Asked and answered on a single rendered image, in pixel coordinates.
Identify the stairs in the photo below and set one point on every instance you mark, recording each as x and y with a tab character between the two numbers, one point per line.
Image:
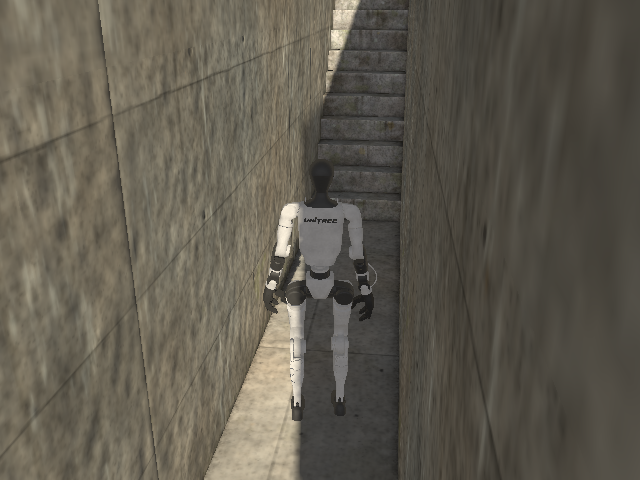
362	126

